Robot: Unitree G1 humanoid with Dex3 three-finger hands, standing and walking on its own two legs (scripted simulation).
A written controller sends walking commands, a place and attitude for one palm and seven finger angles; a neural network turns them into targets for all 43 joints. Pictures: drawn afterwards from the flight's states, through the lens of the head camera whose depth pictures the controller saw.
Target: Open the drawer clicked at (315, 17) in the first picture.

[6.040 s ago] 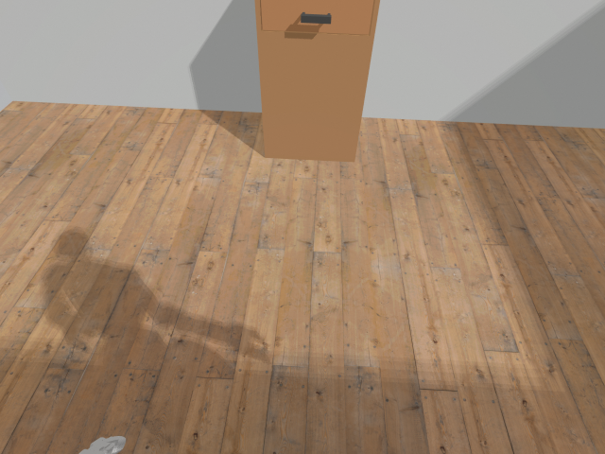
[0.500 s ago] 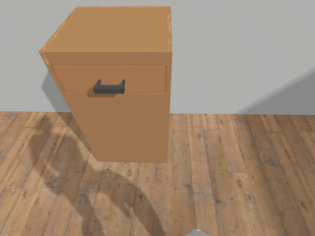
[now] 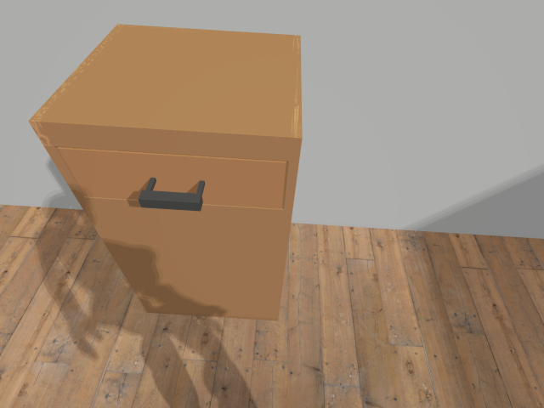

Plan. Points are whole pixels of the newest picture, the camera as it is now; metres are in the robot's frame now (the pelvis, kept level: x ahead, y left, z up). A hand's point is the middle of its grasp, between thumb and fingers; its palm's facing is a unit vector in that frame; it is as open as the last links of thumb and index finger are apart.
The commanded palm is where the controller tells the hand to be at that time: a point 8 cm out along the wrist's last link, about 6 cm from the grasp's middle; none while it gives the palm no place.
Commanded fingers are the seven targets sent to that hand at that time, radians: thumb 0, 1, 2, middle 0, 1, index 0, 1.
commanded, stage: come to a stop and stand still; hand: left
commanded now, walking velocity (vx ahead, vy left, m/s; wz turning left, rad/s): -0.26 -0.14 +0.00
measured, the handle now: (174, 192) +0.50 +0.25 -0.03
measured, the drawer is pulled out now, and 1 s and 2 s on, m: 0.00 0.00 0.00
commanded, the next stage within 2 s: look again from close up in 1.40 s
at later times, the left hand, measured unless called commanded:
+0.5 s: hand out of the picture +0.00 +0.13 -0.14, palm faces +0.00 -0.96 -0.27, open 7.4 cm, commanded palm none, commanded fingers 0.00 0.90 0.90 -0.20 -0.30 -0.20 -0.30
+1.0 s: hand out of the picture -0.04 +0.17 -0.17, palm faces +0.08 -0.97 -0.22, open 7.4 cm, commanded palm none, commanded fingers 0.00 0.90 0.90 -0.20 -0.30 -0.20 -0.30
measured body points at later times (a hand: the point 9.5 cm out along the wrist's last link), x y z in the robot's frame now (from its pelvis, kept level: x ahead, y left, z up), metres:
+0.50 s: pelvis -0.03 -0.06 +0.01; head -0.02 -0.10 +0.46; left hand +0.00 +0.18 -0.12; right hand -0.01 -0.30 -0.16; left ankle -0.01 +0.10 -0.69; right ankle -0.07 -0.14 -0.73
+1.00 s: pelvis -0.02 -0.01 +0.00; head +0.00 -0.01 +0.45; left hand -0.05 +0.22 -0.16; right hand +0.07 -0.24 -0.15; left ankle -0.04 +0.11 -0.73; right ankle -0.07 -0.14 -0.73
